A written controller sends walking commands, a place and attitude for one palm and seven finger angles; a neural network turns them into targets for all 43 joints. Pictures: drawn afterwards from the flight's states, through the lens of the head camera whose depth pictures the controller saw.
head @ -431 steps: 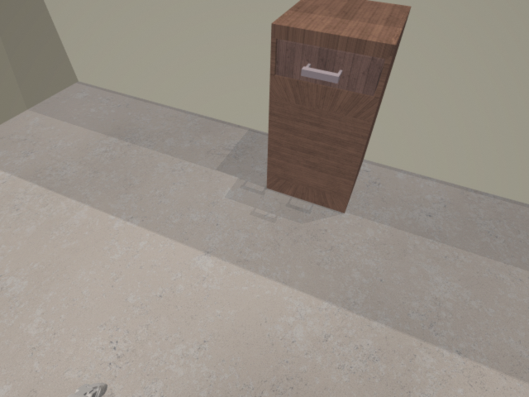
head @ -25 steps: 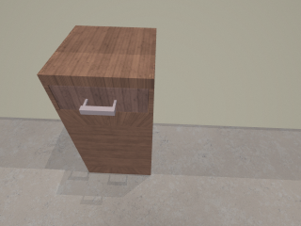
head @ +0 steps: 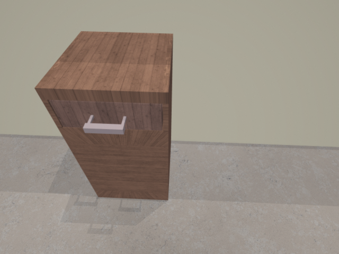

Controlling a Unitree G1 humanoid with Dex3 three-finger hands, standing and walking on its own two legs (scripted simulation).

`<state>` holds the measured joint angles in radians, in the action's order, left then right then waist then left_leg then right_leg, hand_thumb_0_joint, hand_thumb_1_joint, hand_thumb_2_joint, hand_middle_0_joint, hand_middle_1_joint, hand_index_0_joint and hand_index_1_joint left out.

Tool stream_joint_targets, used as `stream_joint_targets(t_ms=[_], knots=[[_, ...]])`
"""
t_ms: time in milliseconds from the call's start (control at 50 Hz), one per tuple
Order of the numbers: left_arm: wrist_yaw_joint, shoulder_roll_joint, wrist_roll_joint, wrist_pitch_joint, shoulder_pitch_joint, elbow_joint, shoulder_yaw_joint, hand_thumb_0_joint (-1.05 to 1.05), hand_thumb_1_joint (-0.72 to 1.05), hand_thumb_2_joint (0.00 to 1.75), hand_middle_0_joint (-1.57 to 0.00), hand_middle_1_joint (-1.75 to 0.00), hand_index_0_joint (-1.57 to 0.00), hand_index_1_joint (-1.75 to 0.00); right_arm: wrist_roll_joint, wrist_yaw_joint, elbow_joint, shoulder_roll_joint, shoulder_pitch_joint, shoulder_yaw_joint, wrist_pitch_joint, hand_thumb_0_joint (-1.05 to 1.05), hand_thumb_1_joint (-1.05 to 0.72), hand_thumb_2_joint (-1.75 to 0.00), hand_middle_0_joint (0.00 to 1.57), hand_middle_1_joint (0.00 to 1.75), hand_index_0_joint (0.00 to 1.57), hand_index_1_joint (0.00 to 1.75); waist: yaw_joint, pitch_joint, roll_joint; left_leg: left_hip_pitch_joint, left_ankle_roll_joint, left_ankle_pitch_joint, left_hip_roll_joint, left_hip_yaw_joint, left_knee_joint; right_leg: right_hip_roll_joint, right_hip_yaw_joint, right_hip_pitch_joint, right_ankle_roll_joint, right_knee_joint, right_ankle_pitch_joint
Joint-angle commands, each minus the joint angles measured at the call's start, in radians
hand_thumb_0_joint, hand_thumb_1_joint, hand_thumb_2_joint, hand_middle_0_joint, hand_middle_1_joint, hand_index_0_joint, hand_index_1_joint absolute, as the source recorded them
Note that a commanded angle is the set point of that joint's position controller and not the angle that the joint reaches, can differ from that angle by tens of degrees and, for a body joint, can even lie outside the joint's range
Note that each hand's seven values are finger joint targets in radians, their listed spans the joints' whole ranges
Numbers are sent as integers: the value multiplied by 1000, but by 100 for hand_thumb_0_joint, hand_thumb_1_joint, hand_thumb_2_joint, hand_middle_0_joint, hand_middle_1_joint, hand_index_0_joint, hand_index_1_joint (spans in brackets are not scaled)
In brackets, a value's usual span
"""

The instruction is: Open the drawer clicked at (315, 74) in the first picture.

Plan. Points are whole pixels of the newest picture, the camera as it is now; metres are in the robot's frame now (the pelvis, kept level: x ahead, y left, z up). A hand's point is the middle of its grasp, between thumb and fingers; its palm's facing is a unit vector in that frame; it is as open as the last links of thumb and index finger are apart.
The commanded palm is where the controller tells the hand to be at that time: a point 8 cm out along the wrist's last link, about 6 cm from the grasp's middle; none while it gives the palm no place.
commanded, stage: come to a stop and stand still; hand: left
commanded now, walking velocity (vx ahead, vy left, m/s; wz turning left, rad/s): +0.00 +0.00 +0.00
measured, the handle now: (106, 123) +0.53 +0.26 -0.05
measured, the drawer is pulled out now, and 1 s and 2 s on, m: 0.00 0.00 0.00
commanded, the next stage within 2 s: look again from close up in 0.42 s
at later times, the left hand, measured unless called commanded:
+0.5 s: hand out of the picture -0.04 +0.13 -0.18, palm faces +0.09 -0.98 -0.15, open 7.4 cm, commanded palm none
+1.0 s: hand out of the picture +0.02 +0.22 -0.18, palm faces -0.02 -0.98 -0.20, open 7.3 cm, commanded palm none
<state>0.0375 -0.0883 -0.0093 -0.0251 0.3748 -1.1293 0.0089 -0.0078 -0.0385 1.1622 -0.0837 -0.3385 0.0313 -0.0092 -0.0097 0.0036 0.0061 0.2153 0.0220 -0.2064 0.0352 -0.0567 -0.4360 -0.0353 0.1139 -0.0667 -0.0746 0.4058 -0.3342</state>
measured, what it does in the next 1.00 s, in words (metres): shifts its weight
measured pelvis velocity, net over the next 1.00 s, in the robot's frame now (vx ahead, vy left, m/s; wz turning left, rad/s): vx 0.00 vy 0.05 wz -0.04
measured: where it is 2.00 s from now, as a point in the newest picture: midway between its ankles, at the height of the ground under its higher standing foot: outside the picture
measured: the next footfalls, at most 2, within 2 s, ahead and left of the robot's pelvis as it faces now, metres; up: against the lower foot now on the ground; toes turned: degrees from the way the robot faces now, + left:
none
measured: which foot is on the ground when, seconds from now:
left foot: down 0.00-1.00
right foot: down 0.00-1.00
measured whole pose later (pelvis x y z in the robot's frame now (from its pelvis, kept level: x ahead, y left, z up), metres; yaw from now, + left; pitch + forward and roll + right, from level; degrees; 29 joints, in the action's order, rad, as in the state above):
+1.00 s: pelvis +0.00 +0.05 -0.01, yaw -2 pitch +0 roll +0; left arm 0.04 -0.16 -0.02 0.00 0.30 -1.03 0.00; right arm -0.02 -0.03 1.07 -0.15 -0.32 0.02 -0.01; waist 0.00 0.00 0.01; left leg 0.25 -0.08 -0.27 -0.04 -0.09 -0.52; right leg 0.01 0.07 -0.13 -0.01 0.50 -0.36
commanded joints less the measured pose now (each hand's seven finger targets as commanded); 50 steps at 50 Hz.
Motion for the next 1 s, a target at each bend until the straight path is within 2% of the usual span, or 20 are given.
stream_joint_targets(t_ms=[0,180,320,480,500,520,540,560,580,600,620,640,660,680,700,740,800,860,920,980], knots=[[10,-72,1,-3,125,-1,-11,0,90,90,-20,-30,-20,-30,-2,-9,-17,-81,-65,-13,-9,0,-90,-90,20,30,20,30,-7,113,13,-14,-59,160,66,68,35,143,-122,-113,40,-97,279],[14,-75,-1,-3,148,-8,-17,0,90,90,-20,-30,-20,-30,0,-14,-22,-77,-58,-14,-8,0,-90,-90,20,30,20,30,-8,85,30,-32,-59,191,60,46,-1,152,-117,-73,72,-83,455],[15,-80,-1,0,155,-9,-22,0,90,90,-20,-30,-20,-30,1,-20,-23,-82,-54,-12,-8,0,-90,-90,20,30,20,30,-8,79,24,-35,-59,220,58,37,-20,154,-111,-46,79,-71,543],[14,-77,-1,4,154,-10,-21,0,90,90,-20,-30,-20,-30,2,-20,-22,-88,-47,-12,-3,0,-90,-90,20,30,20,30,-6,114,23,-39,-60,208,62,44,-12,148,-111,-71,78,-81,469],[52,-127,-17,-36,189,-16,-19,0,90,90,-20,-30,-20,-30,7,-1,-114,-131,103,-26,-18,0,-90,-90,20,30,20,30,-36,208,44,120,-16,33,26,-28,-277,229,-271,-171,173,-110,1079],[45,-165,-21,-47,161,30,-29,0,90,90,-20,-30,-20,-30,5,2,-146,-81,32,-35,1,0,-90,-90,20,30,20,30,35,163,50,176,-45,-163,-8,33,-359,277,-217,-92,166,-37,1262],[37,-154,-17,-46,123,50,-24,0,90,90,-20,-30,-20,-30,0,-2,-137,-88,0,-45,3,0,-90,-90,20,30,20,30,51,109,-28,154,-62,-182,-10,11,-359,269,-175,-70,119,3,1297],[35,-169,-16,-46,100,52,-30,0,90,90,-20,-30,-20,-30,3,2,-135,-77,-23,-38,4,0,-90,-90,20,30,20,30,55,23,13,126,-71,-161,4,4,-308,245,-139,-13,57,42,1222],[30,-160,-16,-50,95,70,-27,0,90,90,-20,-30,-20,-30,3,5,-146,-81,-35,-39,-4,0,-90,-90,20,30,20,30,55,-40,75,113,-67,-149,-10,-1,-249,221,-121,44,4,77,1192],[29,-153,-13,-49,83,80,-25,0,90,90,-20,-30,-20,-30,2,5,-150,-93,-44,-41,-12,0,-90,-90,20,30,20,30,57,-86,119,83,-66,-109,-22,-1,-185,208,-117,73,-17,112,1161],[29,-148,-9,-45,74,87,-23,0,90,90,-20,-30,-20,-30,0,2,-145,-104,-64,-42,-17,0,-90,-90,20,30,20,30,59,-114,139,38,-67,-30,-20,3,-116,198,-121,71,-17,146,1083],[29,-136,-4,-38,70,95,-22,0,90,90,-20,-30,-20,-30,-3,0,-139,-120,-82,-43,-22,0,-90,-90,20,30,20,30,58,-121,102,-17,-76,116,6,28,-72,176,-123,33,-8,175,933],[27,-119,0,-26,68,100,-19,0,90,90,-20,-30,-20,-30,-8,-2,-131,-141,-94,-43,-28,0,-90,-90,20,30,20,30,44,-113,13,-59,-101,313,53,77,-92,146,-115,-28,6,185,699],[28,-102,1,-13,88,102,-20,0,90,90,-20,-30,-20,-30,-10,-8,-136,-157,-73,-40,-24,0,-90,-90,20,30,20,30,19,-77,-34,-46,-132,371,103,133,-92,115,-112,-85,17,134,437],[28,-91,-4,-5,101,98,-18,0,90,90,-20,-30,-20,-30,-8,-12,-139,-153,-40,-37,-20,0,-90,-90,20,30,20,30,1,-7,-58,-6,-135,359,111,137,-94,102,-118,-108,20,75,301],[21,-112,-6,4,87,89,-16,0,90,90,-20,-30,-20,-30,-4,-7,-144,-132,1,-28,-15,0,-90,-90,20,30,20,30,-6,88,-45,66,-114,231,78,133,-60,113,-137,-120,11,31,232],[16,-121,-5,11,53,97,-12,0,90,90,-20,-30,-20,-30,-7,0,-138,-140,-12,-26,-11,0,-90,-90,20,30,20,30,1,137,-3,94,-107,91,64,140,-4,105,-137,-143,10,10,118],[13,-128,-7,18,37,106,-11,0,90,90,-20,-30,-20,-30,-11,5,-130,-153,-15,-26,-12,0,-90,-90,20,30,20,30,-3,148,-46,101,-115,-3,74,168,62,96,-123,-152,16,10,24],[8,-137,-8,22,30,113,-12,0,90,90,-20,-30,-20,-30,-12,5,-135,-175,-13,-27,-12,0,-90,-90,20,30,20,30,-7,123,-50,92,-126,-93,93,210,125,89,-106,-146,23,30,-4],[4,-141,-10,23,23,110,-11,0,90,90,-20,-30,-20,-30,-10,5,-133,-185,-16,-28,-16,0,-90,-90,20,30,20,30,-7,95,-44,68,-131,-112,103,229,155,91,-104,-148,27,35,-1]])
